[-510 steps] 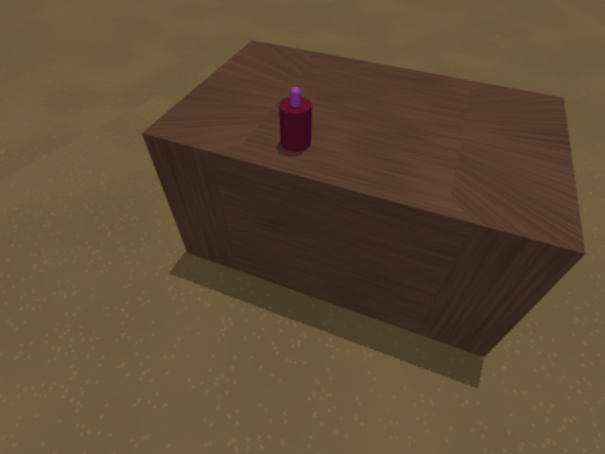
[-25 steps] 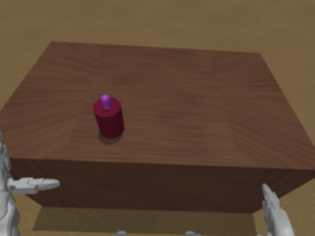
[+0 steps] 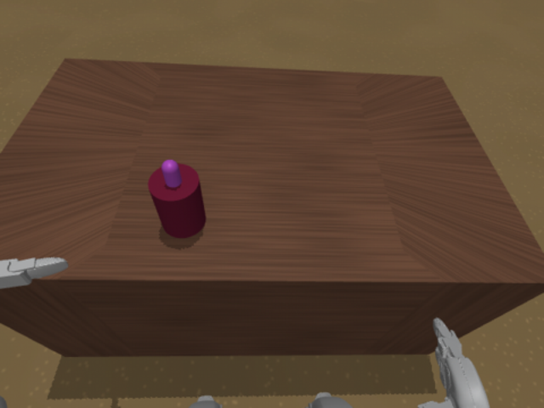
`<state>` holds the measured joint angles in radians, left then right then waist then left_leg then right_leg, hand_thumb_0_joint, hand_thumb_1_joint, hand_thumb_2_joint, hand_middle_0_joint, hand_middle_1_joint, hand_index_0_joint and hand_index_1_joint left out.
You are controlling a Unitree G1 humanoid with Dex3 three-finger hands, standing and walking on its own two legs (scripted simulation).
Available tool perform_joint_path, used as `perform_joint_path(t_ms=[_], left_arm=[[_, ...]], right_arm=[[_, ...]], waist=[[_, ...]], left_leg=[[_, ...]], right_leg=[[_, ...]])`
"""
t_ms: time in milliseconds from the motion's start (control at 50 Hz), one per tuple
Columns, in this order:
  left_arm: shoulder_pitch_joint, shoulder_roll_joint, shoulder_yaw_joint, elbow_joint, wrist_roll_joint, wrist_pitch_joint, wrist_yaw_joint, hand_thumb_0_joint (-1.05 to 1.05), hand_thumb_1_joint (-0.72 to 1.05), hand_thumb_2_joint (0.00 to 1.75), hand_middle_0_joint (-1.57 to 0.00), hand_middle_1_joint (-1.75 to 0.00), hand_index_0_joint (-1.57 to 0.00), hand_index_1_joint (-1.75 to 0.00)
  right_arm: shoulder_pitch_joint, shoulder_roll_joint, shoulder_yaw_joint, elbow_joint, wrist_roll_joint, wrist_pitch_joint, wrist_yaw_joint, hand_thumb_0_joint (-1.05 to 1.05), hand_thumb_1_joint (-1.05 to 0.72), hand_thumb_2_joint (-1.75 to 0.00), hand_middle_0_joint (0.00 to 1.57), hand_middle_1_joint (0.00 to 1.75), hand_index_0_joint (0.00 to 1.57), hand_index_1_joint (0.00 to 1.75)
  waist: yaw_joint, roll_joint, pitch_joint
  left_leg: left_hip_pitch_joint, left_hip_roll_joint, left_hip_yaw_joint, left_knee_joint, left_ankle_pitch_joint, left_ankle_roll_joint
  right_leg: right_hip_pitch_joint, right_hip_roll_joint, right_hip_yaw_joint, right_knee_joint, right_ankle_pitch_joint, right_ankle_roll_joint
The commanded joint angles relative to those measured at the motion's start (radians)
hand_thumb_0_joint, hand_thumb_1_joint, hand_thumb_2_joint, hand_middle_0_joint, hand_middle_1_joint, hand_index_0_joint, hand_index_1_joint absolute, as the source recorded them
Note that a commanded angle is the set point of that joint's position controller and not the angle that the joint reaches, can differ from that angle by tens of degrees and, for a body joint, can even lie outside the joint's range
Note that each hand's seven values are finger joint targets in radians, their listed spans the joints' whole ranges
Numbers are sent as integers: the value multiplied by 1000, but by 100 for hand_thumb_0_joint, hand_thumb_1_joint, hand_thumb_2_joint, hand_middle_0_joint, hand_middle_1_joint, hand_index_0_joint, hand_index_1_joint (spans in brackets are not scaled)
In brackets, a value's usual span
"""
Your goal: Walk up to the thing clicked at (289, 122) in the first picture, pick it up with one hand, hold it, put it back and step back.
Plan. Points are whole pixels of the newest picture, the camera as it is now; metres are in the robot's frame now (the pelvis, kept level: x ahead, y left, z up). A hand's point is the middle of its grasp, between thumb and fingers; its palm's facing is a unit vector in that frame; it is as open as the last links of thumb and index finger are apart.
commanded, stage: go down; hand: left
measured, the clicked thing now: (177, 194) +0.50 +0.16 -0.03
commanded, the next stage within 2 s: none
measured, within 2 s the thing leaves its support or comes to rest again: neither
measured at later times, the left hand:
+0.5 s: hand (14, 219) +0.37 +0.35 +0.08, palm faces +0.19 -0.98 -0.01, open 15.8 cm
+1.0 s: hand (13, 205) +0.39 +0.35 +0.08, palm faces +0.17 -0.99 +0.01, open 16.5 cm
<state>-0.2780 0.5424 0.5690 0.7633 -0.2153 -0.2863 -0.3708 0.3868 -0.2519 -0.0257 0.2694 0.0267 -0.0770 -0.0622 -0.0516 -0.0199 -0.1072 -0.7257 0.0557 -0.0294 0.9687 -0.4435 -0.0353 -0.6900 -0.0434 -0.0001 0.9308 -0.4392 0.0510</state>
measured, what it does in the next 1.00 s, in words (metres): stands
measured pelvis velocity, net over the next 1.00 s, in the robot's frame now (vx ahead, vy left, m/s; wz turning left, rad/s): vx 0.00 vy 0.01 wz -0.01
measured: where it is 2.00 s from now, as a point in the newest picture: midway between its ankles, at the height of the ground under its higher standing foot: outside the picture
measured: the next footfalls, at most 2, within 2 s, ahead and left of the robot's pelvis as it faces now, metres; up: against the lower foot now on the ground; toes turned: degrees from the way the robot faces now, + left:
none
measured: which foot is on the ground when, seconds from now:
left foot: down 0.00-1.00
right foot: down 0.00-1.00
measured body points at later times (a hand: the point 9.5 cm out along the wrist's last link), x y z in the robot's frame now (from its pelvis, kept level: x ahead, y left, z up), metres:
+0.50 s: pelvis +0.00 +0.00 -0.01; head +0.07 +0.04 +0.44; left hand +0.36 +0.40 +0.08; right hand +0.15 -0.25 -0.04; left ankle +0.02 +0.14 -0.68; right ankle +0.01 -0.15 -0.68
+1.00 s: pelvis +0.00 +0.01 -0.01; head +0.08 +0.04 +0.43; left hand +0.38 +0.40 +0.08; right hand +0.15 -0.25 -0.04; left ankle +0.02 +0.14 -0.68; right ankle +0.01 -0.15 -0.68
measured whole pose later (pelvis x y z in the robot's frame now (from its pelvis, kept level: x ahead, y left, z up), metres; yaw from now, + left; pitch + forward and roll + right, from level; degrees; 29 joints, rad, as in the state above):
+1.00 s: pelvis +0.00 +0.01 -0.01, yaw -1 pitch +16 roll -3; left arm -0.52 0.72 0.65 0.99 -0.23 -0.28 -0.54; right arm 0.36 -0.26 0.03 0.28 0.00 -0.14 -0.05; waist -0.12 -0.02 -0.13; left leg -0.87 0.07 -0.05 1.05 -0.47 -0.03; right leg -0.81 -0.03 -0.01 0.98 -0.45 0.05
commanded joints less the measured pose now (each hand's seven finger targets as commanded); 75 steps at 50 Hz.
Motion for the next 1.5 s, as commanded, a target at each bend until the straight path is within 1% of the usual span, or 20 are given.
perform_joint_path(t_ms=[0,20,60,100,320,540,560,680,740,800,900,980,1020,1080,1100,1140,1180,1200,1300,1480], left_arm=[[-337,371,64,-219,-18,-83,-22,0,-11,12,-2,-1,-4,0],[-342,368,61,-178,-20,-78,-31,0,-8,13,-2,-1,-3,0],[-383,402,77,-189,-22,-85,-43,0,-8,13,-2,-1,-3,0],[-362,398,71,-118,-24,-79,-62,0,-11,13,-2,-1,-3,0],[-397,446,106,-35,-52,-74,-127,0,-14,14,-1,-2,-2,-1],[-485,509,119,-92,-49,-84,-145,0,-18,13,-2,-2,-3,-1],[-434,451,98,1,-54,-74,-154,0,-20,13,-2,-2,-3,-2],[-524,528,128,-74,-52,-79,-161,0,-23,13,-2,-3,-3,-2],[-470,471,102,24,-55,-62,-172,0,-26,13,-2,-3,-3,-3],[-534,550,136,-28,-45,-66,-164,0,-32,11,-3,-3,-4,-3],[-527,520,117,50,-42,-56,-170,0,-32,12,-2,-3,-3,-3],[-566,573,139,-10,-36,-53,-164,0,-34,12,-3,-4,-4,-3],[-557,528,110,13,-35,-43,-164,0,-34,13,-2,-4,-3,-4],[-576,600,150,-26,-27,-45,-155,0,-32,12,-2,-4,-3,-3],[-540,541,120,24,-29,-40,-162,0,-32,12,-2,-4,-4,-4],[-560,585,146,-19,-29,-39,-158,0,-29,12,-2,-4,-3,-3],[-525,512,101,59,-30,-27,-168,0,-32,12,-2,-4,-4,-4],[-550,574,143,-17,-34,-34,-166,0,-32,12,-2,-5,-4,-4],[-503,504,102,28,-39,-22,-175,0,-36,11,-3,-5,-4,-4],[-538,551,128,-96,-52,-53,-175,0,-37,11,-3,-5,-4,-4]], right_arm=[[-2,-137,-67,-128,-4,-67,-11,0,38,-9,5,5,5,5],[9,-167,-95,-112,-5,-68,-15,0,37,-10,5,5,5,5],[-32,-124,-44,-128,-5,-77,-7,0,37,-10,5,5,5,5],[1,-153,-75,-94,-8,-78,-11,0,37,-10,5,5,5,5],[-42,-171,-51,-172,-12,-105,-3,0,37,-10,5,5,5,5],[-11,-171,-45,-145,-12,-109,-7,0,39,-9,5,5,5,5],[-27,-175,-50,-158,-14,-113,-5,0,40,-9,5,5,5,5],[-20,-169,-37,-136,-17,-118,-2,0,39,-9,5,5,5,5],[-28,-182,-51,-134,-19,-118,-4,0,40,-9,5,5,5,5],[-32,-172,-40,-130,-20,-117,-3,0,41,-9,5,5,5,5],[-37,-183,-44,-145,-22,-120,-4,0,40,-9,5,5,5,5],[-31,-182,-41,-160,-24,-120,-5,0,41,-9,5,5,5,5],[-16,-164,-20,-146,-25,-117,0,0,41,-9,5,5,5,5],[-12,-186,-45,-153,-23,-113,-7,0,41,-9,5,5,5,5],[-33,-167,-25,-172,-21,-118,-5,0,41,-9,5,5,5,5],[-35,-183,-46,-161,-19,-116,-12,0,39,-9,5,5,5,5],[-36,-164,-26,-171,-19,-118,-11,0,40,-9,5,5,5,5],[-6,-166,-30,-138,-21,-117,-11,0,40,-9,5,5,5,5],[-21,-178,-39,-152,-19,-121,-13,0,42,-9,5,5,5,5],[-14,-185,-44,-143,-18,-123,-16,0,43,-8,5,5,5,5]], waist=[[0,177,-273],[-18,165,-264],[-7,177,-277],[-23,165,-249],[-18,141,-343],[-18,225,-356],[-29,191,-350],[-30,226,-384],[-37,184,-341],[-28,217,-371],[-49,178,-349],[-33,215,-399],[-27,222,-384],[-27,206,-399],[-30,204,-380],[-26,203,-386],[-35,167,-340],[-27,198,-374],[-31,187,-350],[-24,233,-391]], left_leg=[[221,-37,26,-144,293,22],[227,-32,20,-147,296,22],[204,-42,27,-134,278,27],[189,-44,28,-134,249,30],[189,-32,11,-108,285,28],[216,-25,6,-98,313,17],[219,-20,2,-96,325,18],[223,-23,4,-77,337,22],[195,-23,2,-80,324,24],[191,-25,4,-71,322,24],[169,-22,0,-68,276,28],[183,-30,14,-58,301,28],[176,-26,5,-69,304,24],[169,-30,8,-67,285,27],[168,-30,10,-72,280,25],[163,-31,11,-72,262,28],[132,-32,12,-75,242,30],[147,-33,16,-68,260,32],[161,-28,6,-81,278,25],[212,-30,2,-75,318,21]], right_leg=[[76,40,-33,-112,247,-57],[65,43,-37,-111,246,-57],[80,37,-28,-117,250,-54],[72,35,-21,-124,235,-52],[61,48,-40,-100,241,-58],[10,55,-43,-81,233,-65],[5,59,-49,-82,237,-63],[-5,56,-44,-70,252,-64],[-11,57,-47,-75,246,-62],[-5,55,-44,-70,244,-63],[-39,59,-45,-70,214,-61],[-1,53,-34,-73,245,-60],[-13,55,-43,-68,231,-65],[7,54,-39,-73,230,-62],[3,55,-38,-75,224,-62],[3,54,-33,-82,212,-60],[-5,56,-36,-87,203,-58],[8,50,-28,-88,220,-57],[-10,59,-47,-76,219,-63],[-3,55,-47,-70,238,-64]])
